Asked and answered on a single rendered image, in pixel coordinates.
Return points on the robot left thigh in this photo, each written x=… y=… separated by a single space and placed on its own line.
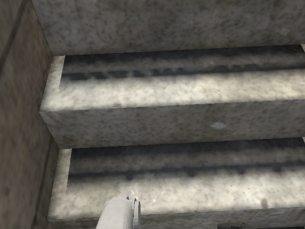
x=120 y=213

